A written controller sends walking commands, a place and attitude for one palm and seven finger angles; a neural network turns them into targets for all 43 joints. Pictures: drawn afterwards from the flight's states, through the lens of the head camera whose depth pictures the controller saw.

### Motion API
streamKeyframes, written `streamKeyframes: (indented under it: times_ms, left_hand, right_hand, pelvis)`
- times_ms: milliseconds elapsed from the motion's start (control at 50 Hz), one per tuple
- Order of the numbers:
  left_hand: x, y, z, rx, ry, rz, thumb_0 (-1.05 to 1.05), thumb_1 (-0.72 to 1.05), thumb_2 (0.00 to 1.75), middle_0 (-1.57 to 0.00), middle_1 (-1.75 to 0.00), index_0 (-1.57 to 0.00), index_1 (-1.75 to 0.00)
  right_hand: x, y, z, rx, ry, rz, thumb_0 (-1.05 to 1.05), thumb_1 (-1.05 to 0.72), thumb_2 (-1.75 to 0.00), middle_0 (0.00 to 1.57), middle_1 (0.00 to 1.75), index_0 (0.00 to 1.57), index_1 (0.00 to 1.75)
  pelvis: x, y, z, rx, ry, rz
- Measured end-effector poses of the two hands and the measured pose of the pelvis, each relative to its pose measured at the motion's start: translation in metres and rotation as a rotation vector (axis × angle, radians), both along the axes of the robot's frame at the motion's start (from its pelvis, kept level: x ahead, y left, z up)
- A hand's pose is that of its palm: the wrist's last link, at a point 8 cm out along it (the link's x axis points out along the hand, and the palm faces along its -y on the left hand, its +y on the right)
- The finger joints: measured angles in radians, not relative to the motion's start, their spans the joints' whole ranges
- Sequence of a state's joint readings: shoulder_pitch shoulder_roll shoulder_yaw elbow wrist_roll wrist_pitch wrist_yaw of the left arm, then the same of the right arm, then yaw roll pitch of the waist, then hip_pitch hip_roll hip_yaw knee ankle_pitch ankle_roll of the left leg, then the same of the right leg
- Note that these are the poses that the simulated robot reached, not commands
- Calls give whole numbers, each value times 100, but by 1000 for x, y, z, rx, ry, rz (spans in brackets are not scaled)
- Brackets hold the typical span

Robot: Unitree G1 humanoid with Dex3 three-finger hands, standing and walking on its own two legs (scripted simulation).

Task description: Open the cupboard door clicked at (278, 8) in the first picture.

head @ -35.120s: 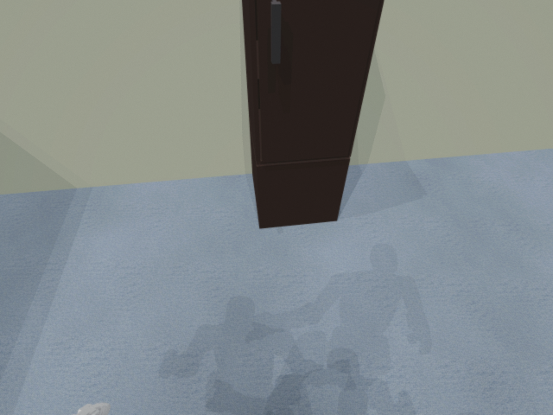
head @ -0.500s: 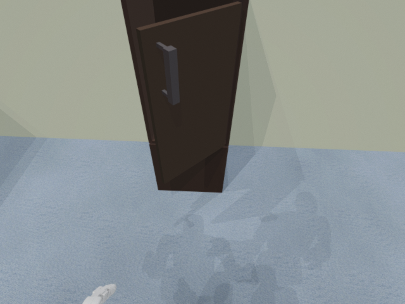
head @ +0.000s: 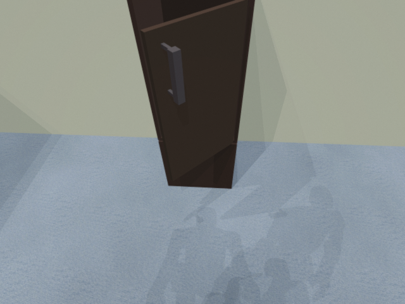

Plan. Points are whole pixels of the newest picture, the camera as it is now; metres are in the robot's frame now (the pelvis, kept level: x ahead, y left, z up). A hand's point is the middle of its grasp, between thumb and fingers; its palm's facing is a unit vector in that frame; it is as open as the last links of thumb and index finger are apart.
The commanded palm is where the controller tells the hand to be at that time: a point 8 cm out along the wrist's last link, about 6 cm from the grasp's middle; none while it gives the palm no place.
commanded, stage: let the arm hang, fingers relaxed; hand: left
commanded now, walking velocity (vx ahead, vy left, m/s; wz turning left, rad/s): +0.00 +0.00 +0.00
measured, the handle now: (172, 74) +0.63 +0.12 +0.13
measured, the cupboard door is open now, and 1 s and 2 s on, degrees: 43 43 43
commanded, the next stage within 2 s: look to check the result in 0.36 s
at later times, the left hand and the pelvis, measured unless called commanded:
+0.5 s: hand out of the picture +0.00 +0.16 -0.17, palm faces +0.05 -0.98 -0.20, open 7.3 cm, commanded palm none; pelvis +0.01 -0.01 +0.00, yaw +0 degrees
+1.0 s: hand out of the picture +0.02 +0.15 -0.17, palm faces +0.06 -0.98 -0.21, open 7.3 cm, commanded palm none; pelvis +0.03 -0.03 +0.00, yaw +0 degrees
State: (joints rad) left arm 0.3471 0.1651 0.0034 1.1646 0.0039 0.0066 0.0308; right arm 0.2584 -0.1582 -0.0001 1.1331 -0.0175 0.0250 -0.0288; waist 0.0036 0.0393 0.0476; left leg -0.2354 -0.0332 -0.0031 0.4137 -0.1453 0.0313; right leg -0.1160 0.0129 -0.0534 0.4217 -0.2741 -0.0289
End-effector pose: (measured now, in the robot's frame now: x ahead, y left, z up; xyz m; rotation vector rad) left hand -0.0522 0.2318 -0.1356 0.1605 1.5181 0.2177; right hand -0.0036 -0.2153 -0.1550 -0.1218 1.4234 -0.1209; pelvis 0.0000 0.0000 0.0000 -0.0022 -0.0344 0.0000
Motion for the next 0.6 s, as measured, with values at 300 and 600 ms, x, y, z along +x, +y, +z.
streamKeyframes:
  times_ms: [300,600]
  left_hand:
    - [54,-30,-11,-58,-123,-31,1,92,90,-20,-30,-20,-30]
    - [44,-29,-7,-31,-72,-3,0,91,90,-20,-30,-20,-30]
  right_hand:
    - [-9,-2,3,-1,12,-35,0,-91,-90,20,30,19,30]
    - [1,-8,2,4,32,-26,0,-91,-90,20,30,19,30]
  pelvis:
    - [7,-10,-1,4,3,-1]
    - [18,-16,0,7,8,4]
